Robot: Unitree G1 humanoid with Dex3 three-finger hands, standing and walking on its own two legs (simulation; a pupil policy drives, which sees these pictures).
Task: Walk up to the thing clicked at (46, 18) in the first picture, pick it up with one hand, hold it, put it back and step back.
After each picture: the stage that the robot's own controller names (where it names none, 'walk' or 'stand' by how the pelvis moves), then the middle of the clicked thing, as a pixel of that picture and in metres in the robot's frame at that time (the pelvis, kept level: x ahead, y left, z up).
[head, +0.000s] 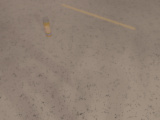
stand; (47, 27) +1.55 +0.42 -0.66
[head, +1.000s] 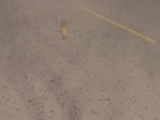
walk; (64, 30) +1.45 +0.17 -0.63
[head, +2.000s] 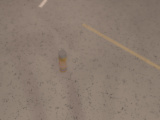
walk; (62, 61) +0.93 +0.14 -0.65
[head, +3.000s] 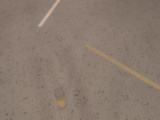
walk; (60, 99) +0.58 +0.18 -0.63
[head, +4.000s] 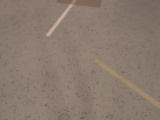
stand; out of the picture +0.40 +0.14 -0.64
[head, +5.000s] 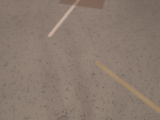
stand; out of the picture +0.39 +0.14 -0.66
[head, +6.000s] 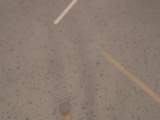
stand; (65, 113) +0.42 +0.13 -0.63
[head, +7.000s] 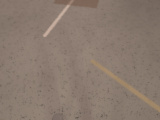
stand; out of the picture +0.41 +0.18 -0.65
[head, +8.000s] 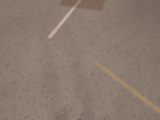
stand; out of the picture +0.41 +0.16 -0.66
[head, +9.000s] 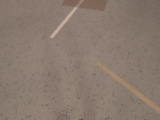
stand; out of the picture +0.41 +0.15 -0.66
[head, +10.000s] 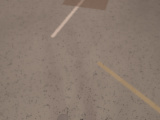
stand; out of the picture +0.41 +0.15 -0.66
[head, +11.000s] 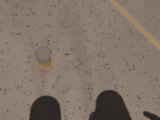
go down; (44, 61) +0.48 +0.14 -0.38
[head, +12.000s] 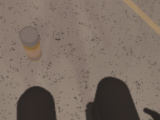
go down; (32, 46) +0.51 +0.16 -0.28
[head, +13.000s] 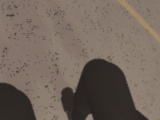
close in; out of the picture +0.51 +0.21 -0.18
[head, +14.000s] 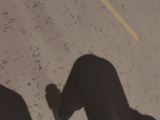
close; out of the picture +0.50 +0.23 -0.18
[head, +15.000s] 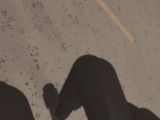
lift; out of the picture +0.45 +0.19 -0.18
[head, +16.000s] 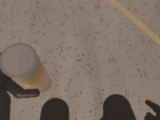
lift; (33, 75) +0.33 +0.15 +0.02
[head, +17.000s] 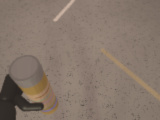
hold; (39, 90) +0.29 +0.15 +0.06
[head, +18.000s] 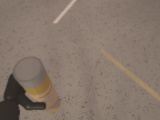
hold; (42, 89) +0.30 +0.14 +0.05
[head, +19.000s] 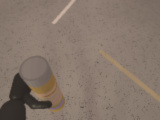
crouch; (47, 89) +0.30 +0.12 +0.05
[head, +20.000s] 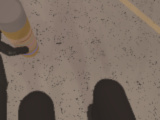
crouch; (20, 34) +0.48 +0.14 -0.02
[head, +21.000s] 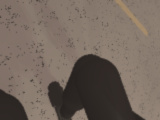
lower; out of the picture +0.47 +0.22 -0.17
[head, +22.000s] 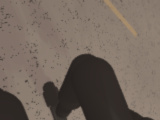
lower; out of the picture +0.47 +0.22 -0.18
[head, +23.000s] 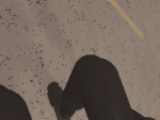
lower; out of the picture +0.46 +0.22 -0.17
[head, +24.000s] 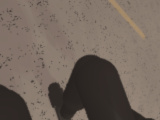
lower; out of the picture +0.46 +0.22 -0.17
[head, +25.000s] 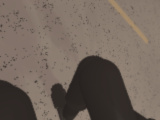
loosen; out of the picture +0.44 +0.19 -0.16
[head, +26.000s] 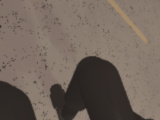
withdraw; out of the picture +0.46 +0.18 -0.19
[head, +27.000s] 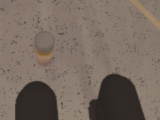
walk; (44, 51) +0.47 +0.13 -0.24
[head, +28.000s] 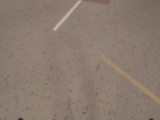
stand; out of the picture +0.38 +0.09 -0.59
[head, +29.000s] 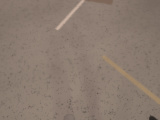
stand; out of the picture +0.39 +0.09 -0.60
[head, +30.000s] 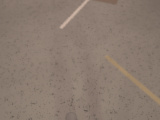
stand; out of the picture +0.39 +0.09 -0.61
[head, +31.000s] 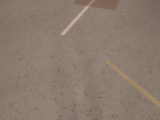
walk; out of the picture +0.39 +0.10 -0.66
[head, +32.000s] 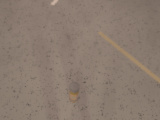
walk; (73, 93) +0.52 +0.02 -0.64
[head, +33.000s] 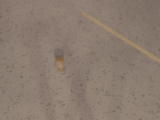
walk; (60, 61) +0.81 +0.18 -0.62
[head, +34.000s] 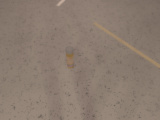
stand; (70, 57) +1.03 +0.13 -0.64
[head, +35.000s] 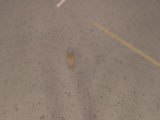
stand; (70, 58) +1.03 +0.12 -0.66
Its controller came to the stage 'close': yes
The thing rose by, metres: 0.71
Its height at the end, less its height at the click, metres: +0.00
